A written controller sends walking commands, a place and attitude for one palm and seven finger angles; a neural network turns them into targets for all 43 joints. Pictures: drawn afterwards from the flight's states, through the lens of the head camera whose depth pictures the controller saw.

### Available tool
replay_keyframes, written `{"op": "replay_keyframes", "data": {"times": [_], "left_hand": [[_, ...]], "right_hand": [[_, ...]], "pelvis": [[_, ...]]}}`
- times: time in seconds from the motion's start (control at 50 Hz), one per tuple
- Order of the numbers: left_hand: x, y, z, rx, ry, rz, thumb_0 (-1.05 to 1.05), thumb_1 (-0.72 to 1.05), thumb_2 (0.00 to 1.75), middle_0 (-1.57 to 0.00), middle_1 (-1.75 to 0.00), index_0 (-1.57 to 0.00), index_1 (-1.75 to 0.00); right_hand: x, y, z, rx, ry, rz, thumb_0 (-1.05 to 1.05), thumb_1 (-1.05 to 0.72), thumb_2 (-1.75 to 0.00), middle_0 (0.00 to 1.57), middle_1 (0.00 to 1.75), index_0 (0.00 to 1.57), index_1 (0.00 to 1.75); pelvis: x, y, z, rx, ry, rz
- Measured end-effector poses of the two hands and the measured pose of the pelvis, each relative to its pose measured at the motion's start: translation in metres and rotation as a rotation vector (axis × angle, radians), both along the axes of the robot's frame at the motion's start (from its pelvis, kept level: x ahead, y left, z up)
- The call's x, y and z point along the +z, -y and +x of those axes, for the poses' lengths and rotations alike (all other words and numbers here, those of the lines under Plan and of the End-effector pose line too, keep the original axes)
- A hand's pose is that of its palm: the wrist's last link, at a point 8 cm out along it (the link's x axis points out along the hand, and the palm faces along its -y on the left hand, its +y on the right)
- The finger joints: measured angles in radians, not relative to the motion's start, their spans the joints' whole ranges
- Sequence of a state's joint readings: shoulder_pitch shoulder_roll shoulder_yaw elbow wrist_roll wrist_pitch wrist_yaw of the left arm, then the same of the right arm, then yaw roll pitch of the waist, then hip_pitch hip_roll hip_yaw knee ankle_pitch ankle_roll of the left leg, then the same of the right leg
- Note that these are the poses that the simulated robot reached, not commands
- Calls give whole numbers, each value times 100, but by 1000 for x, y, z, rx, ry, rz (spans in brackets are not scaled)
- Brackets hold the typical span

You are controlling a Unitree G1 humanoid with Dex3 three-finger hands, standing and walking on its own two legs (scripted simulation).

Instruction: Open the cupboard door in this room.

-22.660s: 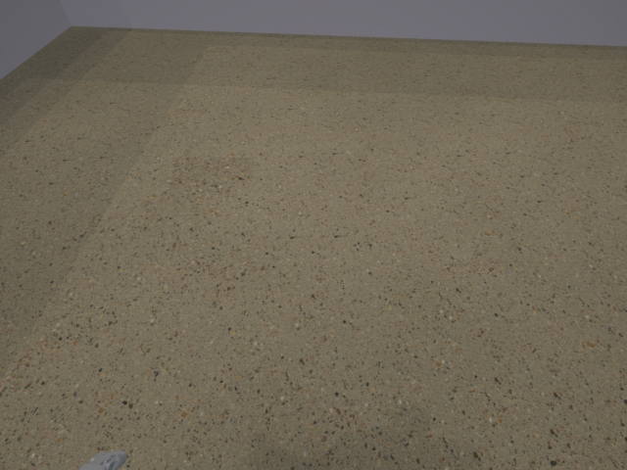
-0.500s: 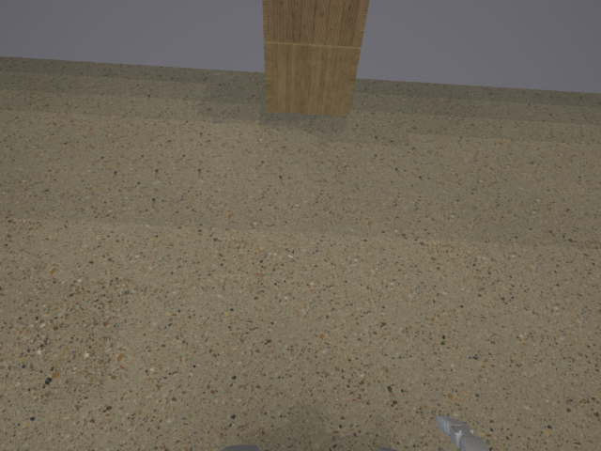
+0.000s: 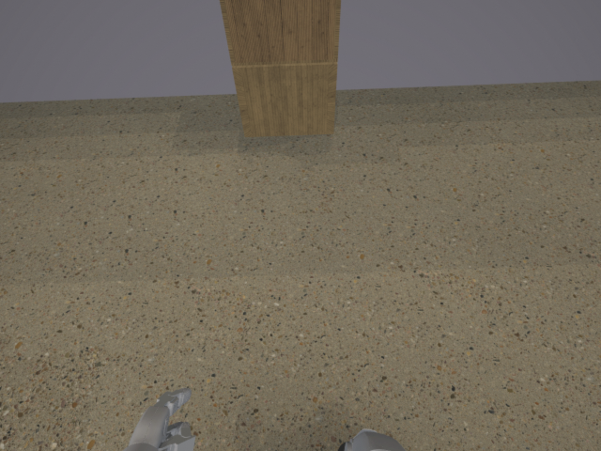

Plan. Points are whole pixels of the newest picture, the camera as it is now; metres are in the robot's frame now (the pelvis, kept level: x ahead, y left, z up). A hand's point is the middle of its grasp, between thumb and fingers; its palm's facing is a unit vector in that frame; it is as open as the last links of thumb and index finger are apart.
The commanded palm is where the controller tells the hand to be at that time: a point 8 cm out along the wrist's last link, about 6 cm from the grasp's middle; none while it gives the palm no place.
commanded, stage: turn or walk to find it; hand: left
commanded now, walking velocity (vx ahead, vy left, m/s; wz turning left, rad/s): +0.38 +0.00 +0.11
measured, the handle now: out of the picture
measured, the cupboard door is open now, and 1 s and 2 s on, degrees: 0 0 0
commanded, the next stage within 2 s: stand and wait in 0.86 s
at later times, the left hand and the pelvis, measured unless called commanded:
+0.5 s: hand out of the picture +0.08 +0.18 -0.17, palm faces +0.20 -0.97 -0.12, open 7.3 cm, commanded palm none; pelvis +0.19 +0.04 +0.01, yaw +3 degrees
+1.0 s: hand (210, 232) +0.55 +0.20 -0.14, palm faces -0.03 -0.97 -0.24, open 7.4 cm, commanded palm none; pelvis +0.40 +0.01 +0.00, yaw +1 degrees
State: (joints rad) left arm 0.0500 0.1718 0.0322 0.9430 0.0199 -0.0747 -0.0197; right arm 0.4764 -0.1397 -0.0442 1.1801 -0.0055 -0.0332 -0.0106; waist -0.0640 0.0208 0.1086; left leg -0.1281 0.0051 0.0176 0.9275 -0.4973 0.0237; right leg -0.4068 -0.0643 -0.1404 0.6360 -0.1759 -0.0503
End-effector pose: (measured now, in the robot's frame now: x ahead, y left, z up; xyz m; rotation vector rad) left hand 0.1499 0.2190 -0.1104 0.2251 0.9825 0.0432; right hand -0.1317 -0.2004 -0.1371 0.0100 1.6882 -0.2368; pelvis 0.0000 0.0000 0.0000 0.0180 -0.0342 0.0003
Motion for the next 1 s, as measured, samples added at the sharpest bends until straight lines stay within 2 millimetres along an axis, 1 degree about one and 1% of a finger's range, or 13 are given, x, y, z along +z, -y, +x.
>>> {"op": "replay_keyframes", "data": {"times": [0.06, 0.14, 0.26, 0.32, 0.4, 0.46, 0.5, 0.56, 0.62, 0.7, 0.78, 0.9, 1.0], "left_hand": [[-1, 4, -17, 63, -79, 0, 0, 91, 89, -20, -30, -20, -30], [1, -4, -47, 168, -202, 33, -1, 95, 89, -20, -30, -20, -30], [0, -8, -83, 247, -371, 19, -1, 94, 89, -20, -30, -20, -30], [-4, -4, -93, 292, -433, -16, 0, 93, 89, -20, -30, -20, -30], [-12, -2, -98, 347, -515, -73, 0, 92, 89, -20, -30, -20, -30], [-23, -5, -92, 372, -581, -115, 0, 92, 89, -20, -30, -20, -30], [-29, -11, -80, 362, -615, -132, 0, 91, 89, -20, -30, -20, -30], [-29, -27, -39, 322, -595, -128, 1, 91, 89, -20, -30, -20, -30], [-24, -47, 21, 280, -505, -104, 1, 91, 89, -20, -30, -20, -30], [-16, -68, 111, 233, -353, -65, 1, 91, 89, -19, -30, -20, -30], [-5, -77, 197, 199, -220, -38, 0, 91, 89, -19, -30, -20, -30], [7, -61, 312, 103, -112, 1, 0, 92, 89, -19, -30, -19, -30], [-1, -28, 388, 41, -43, 33, 0, 91, 89, -19, -30, -20, -30]], "right_hand": [[-1, 17, 53, 36, 64, -1, 1, -91, -90, 20, 30, 20, 30], [2, 35, 144, 99, 216, -22, 1, -91, -90, 19, 30, 19, 30], [17, 42, 276, 191, 418, -50, 1, -92, -90, 19, 29, 19, 30], [24, 34, 335, 254, 483, -55, 1, -92, -90, 19, 29, 19, 30], [32, 10, 411, 340, 548, -60, 1, -92, -90, 19, 29, 19, 30], [32, -14, 462, 387, 606, -70, 1, -91, -90, 19, 29, 19, 30], [31, -27, 485, 392, 647, -80, 1, -91, -90, 19, 29, 19, 30], [34, -39, 491, 350, 649, -81, 1, -91, -90, 19, 29, 19, 30], [34, -43, 478, 281, 591, -86, 0, -92, -90, 19, 30, 20, 30], [38, -22, 463, 210, 514, -149, -3, -97, -90, 20, 30, 20, 30], [33, -12, 439, 177, 368, -143, -2, -96, -90, 20, 30, 20, 30], [20, -9, 415, 91, 180, -86, 0, -93, -90, 19, 30, 19, 30], [-1, -1, 423, 40, 56, -19, 1, -92, -90, 19, 30, 20, 30]], "pelvis": [[7, 8, 22, 9, 11, -4], [17, 14, 50, 17, 5, -11], [24, 11, 95, 35, -7, -26], [24, 4, 118, 47, -10, -35], [20, -13, 151, 61, -14, -47], [11, -31, 180, 65, -18, -51], [6, -42, 194, 57, -9, -41], [10, -53, 214, 36, 2, -41], [19, -58, 236, 33, 3, -39], [25, -61, 265, 29, -5, -25], [26, -57, 297, 29, -14, -13], [21, -38, 349, 16, -21, 1], [1, -10, 399, 14, -19, 11]]}}
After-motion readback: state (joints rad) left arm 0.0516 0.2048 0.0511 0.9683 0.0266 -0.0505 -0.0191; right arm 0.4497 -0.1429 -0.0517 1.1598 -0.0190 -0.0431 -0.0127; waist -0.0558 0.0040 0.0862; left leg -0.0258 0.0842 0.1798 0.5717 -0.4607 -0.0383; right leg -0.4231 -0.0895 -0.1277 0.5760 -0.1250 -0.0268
